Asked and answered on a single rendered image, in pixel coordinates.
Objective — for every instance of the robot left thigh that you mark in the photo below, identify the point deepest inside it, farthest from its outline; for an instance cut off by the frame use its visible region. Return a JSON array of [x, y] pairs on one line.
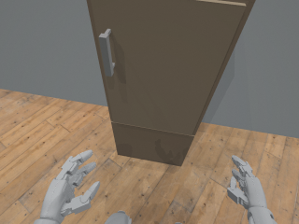
[[119, 218]]

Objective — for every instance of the handle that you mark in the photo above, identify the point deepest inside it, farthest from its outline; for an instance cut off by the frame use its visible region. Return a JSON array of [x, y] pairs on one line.
[[106, 53]]

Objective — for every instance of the left robot hand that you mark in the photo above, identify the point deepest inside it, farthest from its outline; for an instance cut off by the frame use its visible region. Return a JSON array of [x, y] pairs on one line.
[[62, 188]]

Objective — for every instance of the cupboard door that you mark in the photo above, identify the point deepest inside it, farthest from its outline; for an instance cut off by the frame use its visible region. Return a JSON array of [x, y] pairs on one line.
[[167, 55]]

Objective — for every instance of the right robot forearm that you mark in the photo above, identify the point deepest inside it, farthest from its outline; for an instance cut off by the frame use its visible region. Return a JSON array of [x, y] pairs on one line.
[[260, 215]]

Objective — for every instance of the right robot hand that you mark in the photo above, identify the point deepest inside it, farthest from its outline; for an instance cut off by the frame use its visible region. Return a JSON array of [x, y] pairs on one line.
[[253, 194]]

